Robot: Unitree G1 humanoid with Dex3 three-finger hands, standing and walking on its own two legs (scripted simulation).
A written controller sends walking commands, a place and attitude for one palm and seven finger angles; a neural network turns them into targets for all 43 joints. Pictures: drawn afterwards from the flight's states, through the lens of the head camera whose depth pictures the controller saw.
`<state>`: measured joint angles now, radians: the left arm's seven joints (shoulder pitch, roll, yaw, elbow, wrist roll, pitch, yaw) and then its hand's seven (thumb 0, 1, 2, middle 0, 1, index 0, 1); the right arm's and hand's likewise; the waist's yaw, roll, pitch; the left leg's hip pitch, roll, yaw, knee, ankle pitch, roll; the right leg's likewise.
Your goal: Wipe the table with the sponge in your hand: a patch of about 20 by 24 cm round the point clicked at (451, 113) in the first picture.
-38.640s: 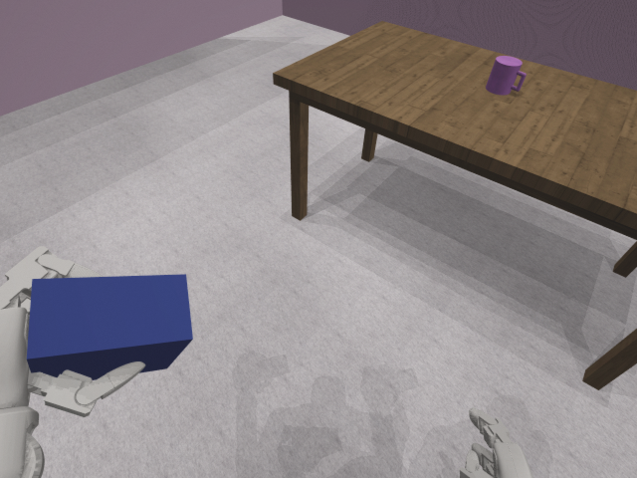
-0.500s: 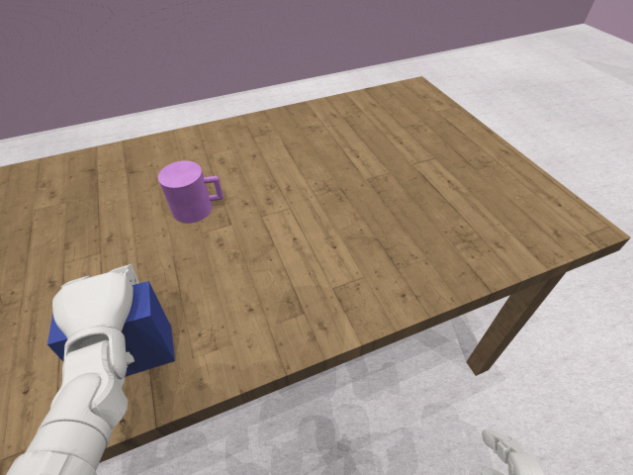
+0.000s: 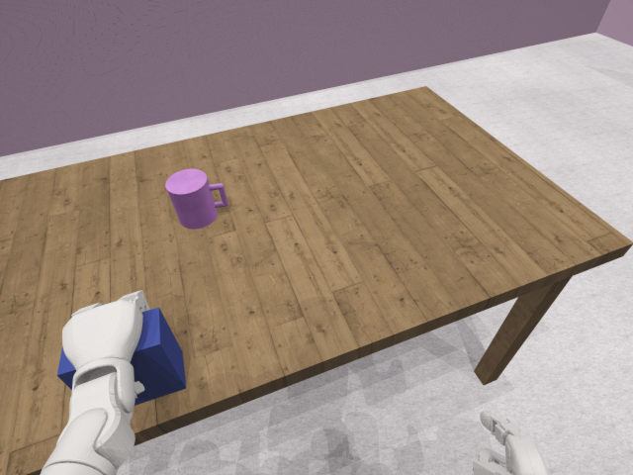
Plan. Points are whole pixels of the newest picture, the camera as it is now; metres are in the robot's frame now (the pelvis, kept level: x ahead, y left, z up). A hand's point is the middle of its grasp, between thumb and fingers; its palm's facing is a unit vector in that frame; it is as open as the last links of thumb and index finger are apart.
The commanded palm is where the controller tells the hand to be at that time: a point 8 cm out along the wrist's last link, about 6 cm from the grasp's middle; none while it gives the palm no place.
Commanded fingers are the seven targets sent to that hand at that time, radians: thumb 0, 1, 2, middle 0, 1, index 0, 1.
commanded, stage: wipe back along the first lane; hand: left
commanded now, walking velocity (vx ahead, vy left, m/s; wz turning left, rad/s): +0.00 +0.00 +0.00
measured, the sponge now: (133, 369) +0.26 +0.30 -0.04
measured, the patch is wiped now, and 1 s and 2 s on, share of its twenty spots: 1.00 1.00 1.00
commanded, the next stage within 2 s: lift the sponge slowly off the table in 0.08 s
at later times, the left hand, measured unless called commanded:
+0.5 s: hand (122, 371) +0.23 +0.29 +0.01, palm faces -0.05 -0.08 -1.00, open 10.4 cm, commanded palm +0.20 +0.28 +0.06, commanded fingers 0.00 0.10 1.30 -1.20 -1.60 -1.20 -1.60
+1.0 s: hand (120, 374) +0.22 +0.28 +0.02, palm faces -0.04 -0.11 -0.99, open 10.4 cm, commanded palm +0.20 +0.28 +0.09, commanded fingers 0.00 0.10 1.30 -1.20 -1.60 -1.20 -1.60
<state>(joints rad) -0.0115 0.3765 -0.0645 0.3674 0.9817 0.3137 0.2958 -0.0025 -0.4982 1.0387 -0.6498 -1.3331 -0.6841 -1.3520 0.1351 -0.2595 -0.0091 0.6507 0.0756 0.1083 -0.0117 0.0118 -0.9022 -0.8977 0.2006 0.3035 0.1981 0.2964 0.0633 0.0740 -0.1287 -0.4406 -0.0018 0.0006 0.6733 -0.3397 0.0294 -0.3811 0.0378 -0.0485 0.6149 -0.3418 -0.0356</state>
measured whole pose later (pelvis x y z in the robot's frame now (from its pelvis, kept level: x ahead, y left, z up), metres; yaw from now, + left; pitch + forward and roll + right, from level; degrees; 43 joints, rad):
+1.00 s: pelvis -0.01 +0.00 +0.01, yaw +0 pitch +0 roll -1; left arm 0.08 0.38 -0.09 0.22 0.96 0.27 0.22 -0.02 -0.51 1.04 -0.66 -1.32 -0.70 -1.34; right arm 0.08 -0.23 0.00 0.69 0.06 0.05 -0.04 0.01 -0.90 -0.90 0.20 0.30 0.20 0.30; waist 0.09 0.08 -0.06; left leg -0.30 0.00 0.00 0.59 -0.29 0.03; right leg -0.25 0.04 -0.04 0.54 -0.30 -0.04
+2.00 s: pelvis -0.02 -0.02 +0.02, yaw +0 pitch -4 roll +0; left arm 0.05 0.46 -0.06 0.06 0.91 0.33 0.06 -0.01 -0.52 1.04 -0.68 -1.31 -0.71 -1.33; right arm 0.04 -0.27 0.01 0.69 0.06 0.04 -0.05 0.01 -0.90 -0.90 0.20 0.30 0.20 0.30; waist 0.11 0.11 -0.01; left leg -0.15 0.00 0.00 0.44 -0.22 0.01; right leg -0.10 0.05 -0.04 0.40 -0.23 -0.06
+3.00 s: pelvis -0.02 -0.01 +0.02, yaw +0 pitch -6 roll +0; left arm 0.13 0.48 -0.06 -0.12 0.89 0.37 0.00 -0.01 -0.52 1.04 -0.68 -1.31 -0.72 -1.33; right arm 0.00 -0.26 0.04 0.67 0.05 0.05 -0.04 0.01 -0.90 -0.90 0.20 0.30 0.20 0.30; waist 0.13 0.11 0.00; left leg -0.11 0.00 0.00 0.42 -0.21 0.01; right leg -0.07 0.05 -0.03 0.38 -0.22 -0.05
